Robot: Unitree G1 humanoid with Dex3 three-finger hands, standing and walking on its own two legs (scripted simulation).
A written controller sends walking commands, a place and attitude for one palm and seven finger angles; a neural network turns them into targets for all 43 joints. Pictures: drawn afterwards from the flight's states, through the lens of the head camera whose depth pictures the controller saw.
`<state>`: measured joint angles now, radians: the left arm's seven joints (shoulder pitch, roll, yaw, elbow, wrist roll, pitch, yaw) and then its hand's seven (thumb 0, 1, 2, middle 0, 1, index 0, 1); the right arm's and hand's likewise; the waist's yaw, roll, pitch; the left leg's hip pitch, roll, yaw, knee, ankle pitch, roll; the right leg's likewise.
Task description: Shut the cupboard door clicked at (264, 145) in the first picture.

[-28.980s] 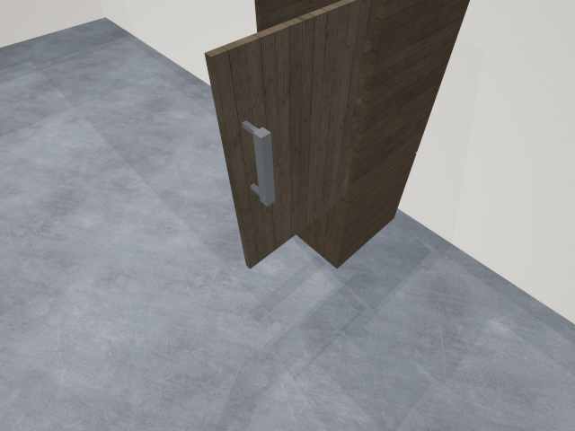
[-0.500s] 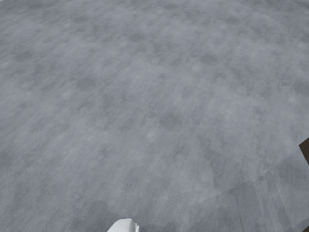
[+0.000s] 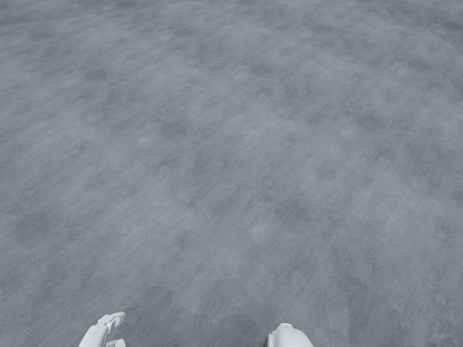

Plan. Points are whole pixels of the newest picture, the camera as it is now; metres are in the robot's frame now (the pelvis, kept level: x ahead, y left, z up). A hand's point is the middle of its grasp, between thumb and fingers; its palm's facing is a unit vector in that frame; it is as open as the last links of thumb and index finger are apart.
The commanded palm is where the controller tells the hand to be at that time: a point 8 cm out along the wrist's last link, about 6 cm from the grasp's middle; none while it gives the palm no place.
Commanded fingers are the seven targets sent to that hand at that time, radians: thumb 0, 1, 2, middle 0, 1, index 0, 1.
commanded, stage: walk to a spot facing it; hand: left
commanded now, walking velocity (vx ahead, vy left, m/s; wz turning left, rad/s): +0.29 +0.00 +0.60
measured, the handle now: out of the picture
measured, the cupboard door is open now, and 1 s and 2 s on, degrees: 59 59 59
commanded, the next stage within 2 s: turn to face it in 0.42 s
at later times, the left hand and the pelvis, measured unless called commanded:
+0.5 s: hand out of the picture +0.08 +0.20 -0.20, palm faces +0.38 -0.90 -0.21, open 7.3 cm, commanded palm none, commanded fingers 0.00 0.90 0.90 -0.20 -0.30 -0.20 -0.30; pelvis +0.16 +0.01 -0.02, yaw +20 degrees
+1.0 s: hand (137, 305) +0.22 +0.21 -0.17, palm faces +0.28 -0.94 -0.21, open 7.4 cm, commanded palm none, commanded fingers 0.00 0.90 0.90 -0.20 -0.30 -0.20 -0.30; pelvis +0.24 +0.03 +0.00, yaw +12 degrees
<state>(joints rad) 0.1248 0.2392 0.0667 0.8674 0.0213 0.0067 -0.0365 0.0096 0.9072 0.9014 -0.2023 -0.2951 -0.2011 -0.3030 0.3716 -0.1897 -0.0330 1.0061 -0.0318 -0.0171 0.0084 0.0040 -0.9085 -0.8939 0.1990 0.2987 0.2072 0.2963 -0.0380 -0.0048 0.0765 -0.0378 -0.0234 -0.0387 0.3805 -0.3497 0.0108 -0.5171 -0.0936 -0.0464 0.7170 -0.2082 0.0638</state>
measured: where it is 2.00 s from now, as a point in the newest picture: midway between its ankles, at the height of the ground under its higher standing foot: (217, 324)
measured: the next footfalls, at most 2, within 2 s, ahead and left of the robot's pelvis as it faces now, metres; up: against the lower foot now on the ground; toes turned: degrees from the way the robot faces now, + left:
right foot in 0.06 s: +0.16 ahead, -0.14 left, +0.00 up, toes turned -2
left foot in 0.48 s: +0.24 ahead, +0.14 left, +0.00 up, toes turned +25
